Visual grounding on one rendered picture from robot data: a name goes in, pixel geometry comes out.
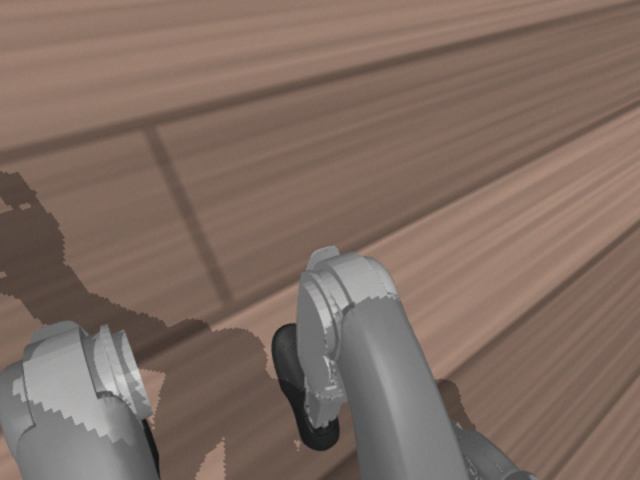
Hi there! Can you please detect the right robot hand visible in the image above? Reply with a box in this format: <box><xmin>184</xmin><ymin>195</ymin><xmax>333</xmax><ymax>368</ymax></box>
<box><xmin>449</xmin><ymin>418</ymin><xmax>520</xmax><ymax>480</ymax></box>

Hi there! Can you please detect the left robot foot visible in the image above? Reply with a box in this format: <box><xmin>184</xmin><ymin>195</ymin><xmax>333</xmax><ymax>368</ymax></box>
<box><xmin>142</xmin><ymin>418</ymin><xmax>161</xmax><ymax>480</ymax></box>

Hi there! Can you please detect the right robot foot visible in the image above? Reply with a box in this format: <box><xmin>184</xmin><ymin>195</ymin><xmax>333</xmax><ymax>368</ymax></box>
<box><xmin>271</xmin><ymin>323</ymin><xmax>340</xmax><ymax>451</ymax></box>

